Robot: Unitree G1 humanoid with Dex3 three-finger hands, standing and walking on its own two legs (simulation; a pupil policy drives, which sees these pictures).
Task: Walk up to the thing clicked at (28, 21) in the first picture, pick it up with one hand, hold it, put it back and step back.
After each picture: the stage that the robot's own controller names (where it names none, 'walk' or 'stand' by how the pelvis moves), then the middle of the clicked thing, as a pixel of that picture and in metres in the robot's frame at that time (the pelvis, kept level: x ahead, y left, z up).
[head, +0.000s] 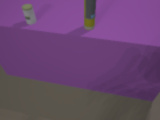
stand; (29, 14) +0.96 +0.38 -0.09
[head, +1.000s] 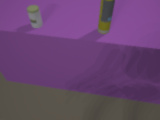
walk; (35, 16) +0.84 +0.28 -0.07
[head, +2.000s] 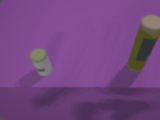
walk; (41, 62) +0.48 +0.19 -0.06
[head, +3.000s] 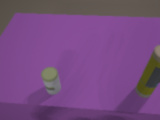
stand; (51, 81) +0.42 +0.17 -0.09
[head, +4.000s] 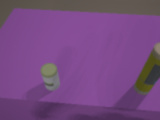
stand; (50, 77) +0.43 +0.17 -0.09
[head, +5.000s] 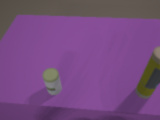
stand; (52, 81) +0.43 +0.16 -0.09
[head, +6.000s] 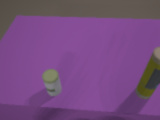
stand; (52, 82) +0.42 +0.16 -0.10
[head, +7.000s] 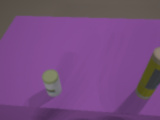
rise first; (52, 83) +0.42 +0.16 -0.10
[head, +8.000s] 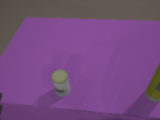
rise first; (61, 83) +0.42 +0.14 -0.09
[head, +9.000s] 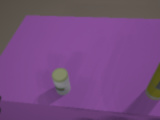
go down; (61, 81) +0.42 +0.14 -0.09
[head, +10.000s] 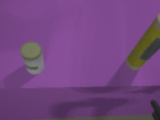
go down; (33, 58) +0.45 +0.14 -0.04
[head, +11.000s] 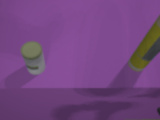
go down; (34, 58) +0.45 +0.14 -0.02
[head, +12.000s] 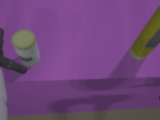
close in; (27, 49) +0.46 +0.14 +0.01
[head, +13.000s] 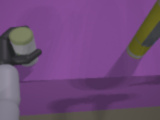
lift; (25, 47) +0.47 +0.14 +0.02
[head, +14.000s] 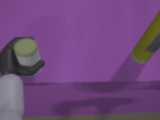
lift; (29, 58) +0.43 +0.15 +0.01
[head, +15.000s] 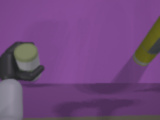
lift; (29, 63) +0.41 +0.16 +0.01
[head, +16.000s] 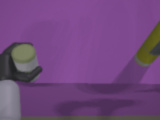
lift; (27, 64) +0.41 +0.17 +0.00
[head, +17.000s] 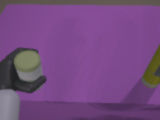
lift; (30, 72) +0.34 +0.17 +0.10
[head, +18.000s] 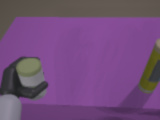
hold; (32, 79) +0.32 +0.17 +0.10
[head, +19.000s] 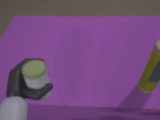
hold; (37, 81) +0.32 +0.16 +0.09
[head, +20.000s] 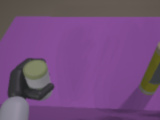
crouch; (39, 81) +0.32 +0.16 +0.09
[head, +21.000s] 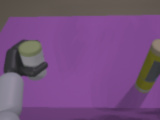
crouch; (33, 61) +0.39 +0.17 +0.11
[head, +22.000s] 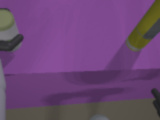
lower; (6, 32) +0.50 +0.17 +0.03
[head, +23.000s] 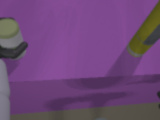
lower; (11, 40) +0.48 +0.17 +0.02
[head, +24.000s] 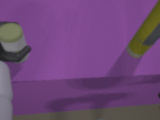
lower; (14, 44) +0.47 +0.17 +0.02
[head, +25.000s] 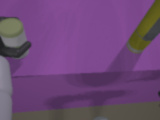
lower; (15, 39) +0.48 +0.16 +0.03
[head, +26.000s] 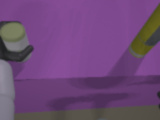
rest; (17, 43) +0.47 +0.16 +0.02
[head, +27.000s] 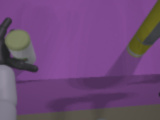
withdraw; (22, 49) +0.45 +0.15 +0.02
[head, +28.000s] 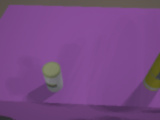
sink last; (53, 77) +0.41 +0.14 -0.04
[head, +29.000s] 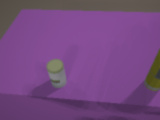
stand; (57, 74) +0.44 +0.15 -0.04
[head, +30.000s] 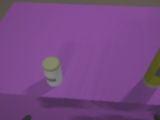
stand; (52, 72) +0.43 +0.15 -0.03
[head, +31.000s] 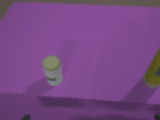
stand; (53, 71) +0.43 +0.15 -0.03
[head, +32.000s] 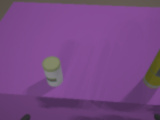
stand; (53, 72) +0.43 +0.14 -0.03
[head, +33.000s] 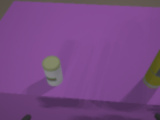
stand; (53, 71) +0.43 +0.15 -0.03
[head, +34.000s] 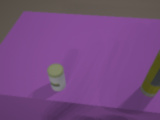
stand; (57, 77) +0.44 +0.15 -0.08
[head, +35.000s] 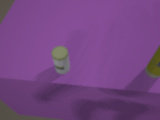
walk; (61, 60) +0.48 +0.12 -0.07
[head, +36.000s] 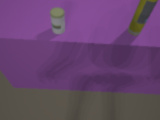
walk; (58, 21) +0.69 +0.14 -0.08
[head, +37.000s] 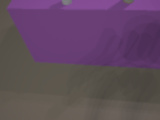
walk; out of the picture +1.01 +0.17 -0.07
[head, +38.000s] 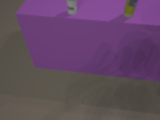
stand; (72, 4) +1.06 +0.11 -0.09
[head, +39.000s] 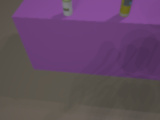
stand; (67, 6) +1.06 +0.13 -0.10
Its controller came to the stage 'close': yes
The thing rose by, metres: 0.20
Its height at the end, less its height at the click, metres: +0.00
